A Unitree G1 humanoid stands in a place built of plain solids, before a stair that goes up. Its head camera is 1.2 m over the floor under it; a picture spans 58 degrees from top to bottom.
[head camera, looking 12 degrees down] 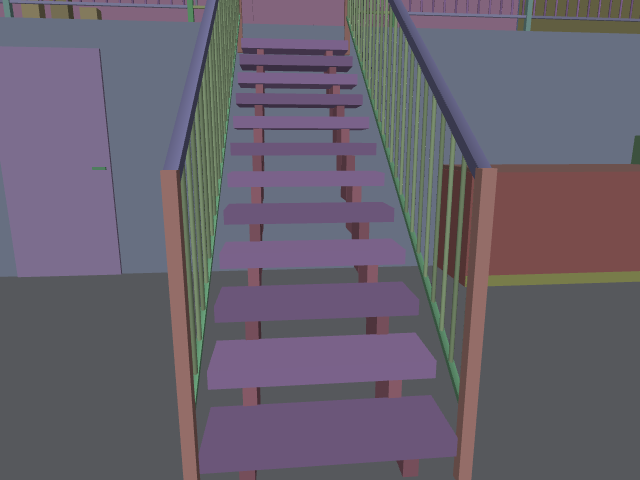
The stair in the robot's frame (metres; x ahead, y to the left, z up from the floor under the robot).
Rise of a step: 0.18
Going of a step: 0.24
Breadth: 0.92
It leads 5 degrees to the left of straight ahead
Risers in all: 13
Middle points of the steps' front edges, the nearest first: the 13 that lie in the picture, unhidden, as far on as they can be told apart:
1.34 -0.04 0.18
1.58 -0.02 0.35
1.82 0.00 0.53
2.06 0.03 0.70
2.30 0.05 0.88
2.54 0.07 1.06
2.78 0.10 1.23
3.02 0.12 1.41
3.26 0.14 1.58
3.50 0.17 1.76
3.75 0.19 1.94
3.99 0.21 2.11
4.23 0.24 2.29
